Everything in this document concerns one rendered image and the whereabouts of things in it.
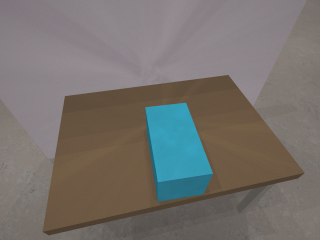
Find table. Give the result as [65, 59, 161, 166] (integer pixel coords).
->
[42, 75, 305, 235]

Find carton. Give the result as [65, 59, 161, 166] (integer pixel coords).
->
[145, 103, 213, 202]

